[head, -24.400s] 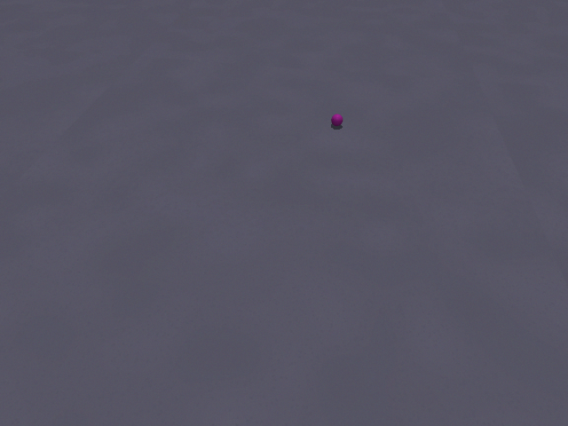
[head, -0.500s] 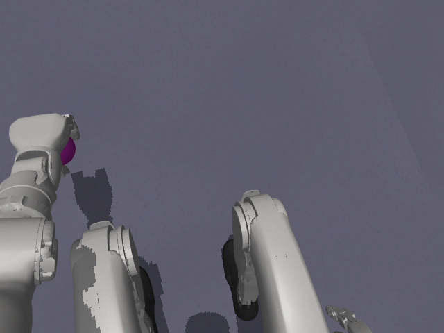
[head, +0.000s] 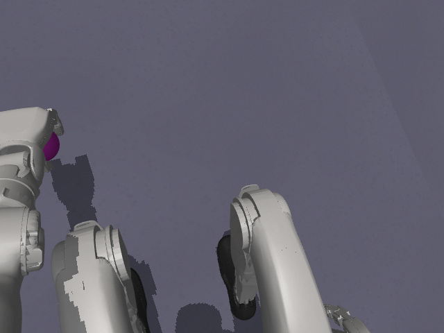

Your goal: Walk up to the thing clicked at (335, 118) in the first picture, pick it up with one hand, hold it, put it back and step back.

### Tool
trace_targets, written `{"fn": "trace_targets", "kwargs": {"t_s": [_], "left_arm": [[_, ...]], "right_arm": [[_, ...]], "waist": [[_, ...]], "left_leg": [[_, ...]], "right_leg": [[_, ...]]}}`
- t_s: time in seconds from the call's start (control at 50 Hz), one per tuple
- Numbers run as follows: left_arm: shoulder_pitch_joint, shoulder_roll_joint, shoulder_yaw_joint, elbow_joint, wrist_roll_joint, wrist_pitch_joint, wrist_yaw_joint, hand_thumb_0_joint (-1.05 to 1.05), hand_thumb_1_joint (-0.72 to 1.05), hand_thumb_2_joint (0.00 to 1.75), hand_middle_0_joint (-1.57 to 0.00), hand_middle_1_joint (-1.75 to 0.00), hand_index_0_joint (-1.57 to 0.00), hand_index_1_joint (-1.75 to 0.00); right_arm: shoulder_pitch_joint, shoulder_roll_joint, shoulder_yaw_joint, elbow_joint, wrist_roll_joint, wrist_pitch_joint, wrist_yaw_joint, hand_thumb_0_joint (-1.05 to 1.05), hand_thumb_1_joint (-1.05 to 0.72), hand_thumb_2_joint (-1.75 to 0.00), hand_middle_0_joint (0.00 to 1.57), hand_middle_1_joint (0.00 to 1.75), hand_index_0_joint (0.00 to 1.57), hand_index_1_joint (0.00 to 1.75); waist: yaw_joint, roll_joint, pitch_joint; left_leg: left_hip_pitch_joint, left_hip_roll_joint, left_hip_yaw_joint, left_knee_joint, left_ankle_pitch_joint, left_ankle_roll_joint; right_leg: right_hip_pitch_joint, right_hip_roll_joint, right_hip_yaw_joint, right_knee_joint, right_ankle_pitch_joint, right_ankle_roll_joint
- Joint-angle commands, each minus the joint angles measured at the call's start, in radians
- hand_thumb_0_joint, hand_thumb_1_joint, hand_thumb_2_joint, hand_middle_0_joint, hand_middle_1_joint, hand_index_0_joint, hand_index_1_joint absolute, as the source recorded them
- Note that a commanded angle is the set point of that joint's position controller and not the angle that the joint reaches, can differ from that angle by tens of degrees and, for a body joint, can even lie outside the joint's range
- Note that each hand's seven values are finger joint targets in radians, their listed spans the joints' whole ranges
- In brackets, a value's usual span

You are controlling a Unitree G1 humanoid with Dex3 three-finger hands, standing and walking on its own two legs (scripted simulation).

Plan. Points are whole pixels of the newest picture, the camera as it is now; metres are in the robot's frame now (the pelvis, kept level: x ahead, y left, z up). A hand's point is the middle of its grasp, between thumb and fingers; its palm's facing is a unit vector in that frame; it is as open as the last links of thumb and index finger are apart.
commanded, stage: lower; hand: left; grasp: from above
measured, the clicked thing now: (37, 144) +0.49 +0.25 -0.20
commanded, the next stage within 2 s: rest in 0.16 s
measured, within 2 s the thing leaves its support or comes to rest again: rests again in 1.40 s
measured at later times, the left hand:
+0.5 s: hand (52, 152) +0.48 +0.24 -0.24, palm faces -0.49 -0.06 -0.87, open 8.8 cm
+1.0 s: hand (58, 154) +0.48 +0.24 -0.27, palm faces -0.47 -0.10 -0.88, open 8.8 cm
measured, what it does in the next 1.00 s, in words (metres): stands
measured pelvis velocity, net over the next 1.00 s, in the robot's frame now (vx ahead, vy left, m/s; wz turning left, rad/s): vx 0.01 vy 0.01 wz -0.08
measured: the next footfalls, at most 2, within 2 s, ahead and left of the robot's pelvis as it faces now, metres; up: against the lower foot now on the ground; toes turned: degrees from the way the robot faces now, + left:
none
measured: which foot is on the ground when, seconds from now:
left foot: down 0.00-1.00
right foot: down 0.00-1.00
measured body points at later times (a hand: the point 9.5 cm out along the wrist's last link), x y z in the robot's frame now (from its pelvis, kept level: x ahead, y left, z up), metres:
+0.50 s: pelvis +0.01 +0.00 -0.03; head +0.27 +0.06 +0.33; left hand +0.50 +0.24 -0.19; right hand +0.02 -0.26 -0.12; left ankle +0.07 +0.13 -0.30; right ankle +0.10 -0.13 -0.30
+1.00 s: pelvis +0.01 +0.01 -0.04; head +0.29 +0.07 +0.30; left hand +0.50 +0.24 -0.22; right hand +0.02 -0.26 -0.11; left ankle +0.07 +0.13 -0.30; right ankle +0.10 -0.13 -0.30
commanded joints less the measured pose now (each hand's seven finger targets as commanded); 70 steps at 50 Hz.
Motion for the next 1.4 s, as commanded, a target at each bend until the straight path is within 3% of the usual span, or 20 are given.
{"fn": "trace_targets", "kwargs": {"t_s": [0.0,0.04,0.14,0.22,0.28,0.34,0.38,0.6,0.7,0.74,0.86,0.94,1.0,1.02,1.1,1.14,1.18,1.2,1.3,1.38], "left_arm": [[-0.345,0.236,0.02,-0.105,0.0,-0.009,0.062,0.0,0.6,0.83,-0.97,-0.78,-0.98,-0.76],[-0.39,0.236,0.02,-0.129,0.012,-0.02,0.069,0.0,0.62,0.84,-0.97,-0.8,-0.99,-0.78],[-0.349,0.282,0.05,-0.123,0.023,-0.025,0.104,0.0,0.61,0.81,-0.95,-0.81,-0.98,-0.79],[-0.387,0.261,0.037,-0.086,0.028,-0.02,0.118,0.0,0.6,0.81,-0.94,-0.81,-0.97,-0.79],[-0.366,0.329,0.079,-0.13,0.032,-0.02,0.133,0.0,0.54,0.82,-0.89,-0.78,-0.92,-0.76],[-0.391,0.267,0.036,-0.058,0.026,-0.018,0.134,0.0,0.5,0.79,-0.85,-0.8,-0.88,-0.76],[-0.36,0.327,0.074,-0.069,0.017,-0.022,0.141,0.0,0.5,0.76,-0.84,-0.79,-0.88,-0.75],[-0.345,0.334,0.069,0.001,0.032,-0.04,0.172,0.0,0.5,0.77,-0.83,-0.82,-0.87,-0.78],[-0.324,0.384,0.1,-0.056,0.037,-0.047,0.191,0.0,0.54,0.77,-0.87,-0.8,-0.9,-0.77],[-0.326,0.359,0.087,-0.005,0.04,-0.042,0.198,0.0,0.55,0.77,-0.86,-0.81,-0.9,-0.77],[-0.333,0.371,0.078,0.017,0.036,-0.041,0.205,0.0,0.56,0.76,-0.88,-0.8,-0.92,-0.76],[-0.32,0.442,0.136,0.004,0.042,-0.046,0.219,0.0,0.58,0.76,-0.9,-0.79,-0.93,-0.75],[-0.32,0.375,0.091,0.068,0.042,-0.048,0.216,0.0,0.61,0.73,-0.91,-0.8,-0.95,-0.75],[-0.346,0.412,0.112,0.04,0.042,-0.054,0.219,0.0,0.59,0.74,-0.89,-0.79,-0.93,-0.75],[-0.339,0.379,0.055,0.056,0.038,-0.064,0.218,0.0,0.59,0.74,-0.9,-0.79,-0.94,-0.75],[-0.352,0.439,0.09,0.022,0.039,-0.071,0.229,0.0,0.58,0.73,-0.89,-0.78,-0.93,-0.74],[-0.351,0.388,0.051,0.081,0.048,-0.067,0.225,0.0,0.59,0.7,-0.9,-0.77,-0.94,-0.73],[-0.347,0.453,0.099,0.067,0.048,-0.068,0.237,0.0,0.59,0.72,-0.9,-0.77,-0.94,-0.73],[-0.338,0.474,0.111,0.11,0.057,-0.056,0.254,0.0,0.6,0.7,-0.9,-0.76,-0.94,-0.72],[-0.349,0.445,0.077,0.073,0.055,-0.055,0.255,0.0,0.58,0.7,-0.9,-0.76,-0.94,-0.72]], "right_arm": [[0.23,-0.238,-0.066,0.002,-0.006,-0.009,-0.002,0.0,-0.91,-0.9,0.2,0.3,0.2,0.3],[0.235,-0.241,-0.06,-0.002,-0.015,-0.014,0.005,0.0,-0.91,-0.9,0.2,0.3,0.2,0.3],[0.221,-0.252,-0.053,-0.008,-0.023,-0.02,0.012,0.0,-0.91,-0.9,0.2,0.3,0.2,0.3],[0.219,-0.257,-0.043,-0.006,-0.039,-0.031,0.024,0.0,-0.91,-0.9,0.2,0.3,0.2,0.3],[0.228,-0.271,-0.042,-0.006,-0.04,-0.036,0.029,0.0,-0.89,-0.89,0.2,0.3,0.2,0.3],[0.228,-0.265,-0.024,0.001,-0.051,-0.045,0.045,0.0,-0.9,-0.89,0.2,0.3,0.2,0.3],[0.234,-0.275,-0.022,-0.003,-0.052,-0.049,0.047,0.0,-0.9,-0.89,0.2,0.3,0.2,0.3],[0.224,-0.295,0.008,-0.01,-0.071,-0.079,0.089,0.0,-0.9,-0.9,0.2,0.3,0.2,0.3],[0.217,-0.307,0.01,-0.013,-0.076,-0.091,0.104,0.0,-0.9,-0.9,0.2,0.3,0.2,0.3],[0.219,-0.308,0.018,-0.009,-0.087,-0.095,0.114,0.0,-0.9,-0.9,0.2,0.3,0.2,0.3],[0.202,-0.325,0.028,-0.013,-0.087,-0.11,0.126,0.0,-0.9,-0.9,0.2,0.3,0.2,0.3],[0.212,-0.343,0.026,-0.009,-0.094,-0.112,0.132,0.0,-0.9,-0.9,0.2,0.3,0.2,0.3],[0.187,-0.333,0.031,-0.017,-0.098,-0.114,0.137,0.0,-0.9,-0.9,0.2,0.3,0.2,0.3],[0.194,-0.346,0.03,-0.01,-0.102,-0.116,0.137,0.0,-0.9,-0.9,0.2,0.3,0.2,0.3],[0.17,-0.338,0.05,-0.016,-0.097,-0.127,0.143,0.0,-0.91,-0.9,0.2,0.3,0.2,0.3],[0.179,-0.355,0.05,-0.02,-0.098,-0.13,0.141,0.0,-0.9,-0.9,0.2,0.3,0.2,0.3],[0.175,-0.35,0.055,-0.021,-0.101,-0.137,0.147,0.0,-0.9,-0.9,0.2,0.3,0.2,0.3],[0.181,-0.361,0.056,-0.014,-0.106,-0.138,0.146,0.0,-0.9,-0.9,0.2,0.3,0.2,0.3],[0.17,-0.375,0.063,-0.021,-0.102,-0.149,0.149,0.0,-0.9,-0.9,0.2,0.3,0.2,0.3],[0.149,-0.365,0.079,-0.042,-0.105,-0.157,0.156,0.0,-0.91,-0.9,0.2,0.3,0.2,0.3]], "waist": [[-0.022,0.268,-0.699],[-0.047,0.289,-0.688],[-0.023,0.333,-0.711],[-0.066,0.329,-0.658],[-0.033,0.357,-0.706],[-0.092,0.3,-0.642],[-0.063,0.329,-0.67],[-0.106,0.341,-0.602],[-0.077,0.395,-0.659],[-0.112,0.366,-0.628],[-0.118,0.377,-0.582],[-0.115,0.393,-0.605],[-0.142,0.388,-0.548],[-0.143,0.385,-0.566],[-0.141,0.396,-0.563],[-0.134,0.389,-0.585],[-0.16,0.373,-0.516],[-0.151,0.368,-0.539],[-0.152,0.388,-0.503],[-0.155,0.408,-0.537]], "left_leg": [[0.46,-0.03,0.08,-0.213,0.209,0.027],[0.469,-0.03,0.077,-0.205,0.203,0.025],[0.475,-0.031,0.075,-0.197,0.208,0.02],[0.453,-0.029,0.069,-0.173,0.169,0.023],[0.474,-0.029,0.068,-0.174,0.206,0.019],[0.427,-0.025,0.063,-0.135,0.189,0.029],[0.421,-0.026,0.065,-0.132,0.213,0.028],[0.41,-0.019,0.042,-0.098,0.21,0.024],[0.467,-0.016,0.035,-0.113,0.254,0.014],[0.439,-0.014,0.037,-0.09,0.255,0.019],[0.446,-0.01,0.026,-0.085,0.244,0.018],[0.449,-0.011,0.021,-0.087,0.265,0.016],[0.436,-0.007,0.016,-0.087,0.227,0.014],[0.439,-0.007,0.013,-0.086,0.233,0.016],[0.442,-0.007,0.008,-0.086,0.222,0.015],[0.442,-0.004,0.007,-0.086,0.23,0.017],[0.421,-0.005,0.008,-0.079,0.203,0.018],[0.433,-0.004,0.008,-0.073,0.223,0.019],[0.434,-0.001,-0.007,-0.082,0.205,0.011],[0.447,0.0,-0.005,-0.084,0.227,0.011]], "right_leg": [[0.387,0.047,-0.101,-0.202,0.224,-0.061],[0.37,0.046,-0.108,-0.192,0.22,-0.061],[0.367,0.05,-0.116,-0.167,0.223,-0.063],[0.324,0.05,-0.125,-0.157,0.197,-0.062],[0.351,0.048,-0.128,-0.148,0.222,-0.061],[0.341,0.057,-0.131,-0.147,0.229,-0.053],[0.375,0.054,-0.128,-0.141,0.246,-0.051],[0.349,0.064,-0.159,-0.11,0.255,-0.052],[0.383,0.069,-0.164,-0.102,0.284,-0.055],[0.386,0.071,-0.167,-0.101,0.299,-0.048],[0.367,0.074,-0.173,-0.1,0.289,-0.05],[0.398,0.073,-0.177,-0.098,0.306,-0.05],[0.36,0.077,-0.185,-0.098,0.278,-0.051],[0.368,0.077,-0.186,-0.103,0.285,-0.048],[0.369,0.081,-0.186,-0.098,0.275,-0.051],[0.397,0.085,-0.188,-0.105,0.282,-0.048],[0.361,0.084,-0.189,-0.102,0.261,-0.047],[0.388,0.085,-0.19,-0.111,0.284,-0.043],[0.344,0.08,-0.201,-0.089,0.263,-0.047],[0.383,0.089,-0.198,-0.098,0.284,-0.048]]}}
